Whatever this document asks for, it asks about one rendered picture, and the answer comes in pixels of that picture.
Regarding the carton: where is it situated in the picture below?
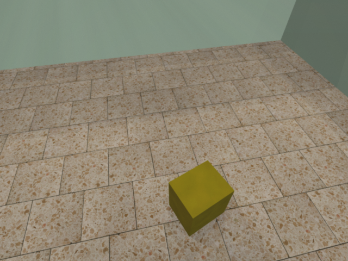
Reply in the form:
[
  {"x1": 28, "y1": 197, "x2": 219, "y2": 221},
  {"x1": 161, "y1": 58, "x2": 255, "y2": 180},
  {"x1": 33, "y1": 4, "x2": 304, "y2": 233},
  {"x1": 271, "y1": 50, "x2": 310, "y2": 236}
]
[{"x1": 169, "y1": 160, "x2": 234, "y2": 236}]

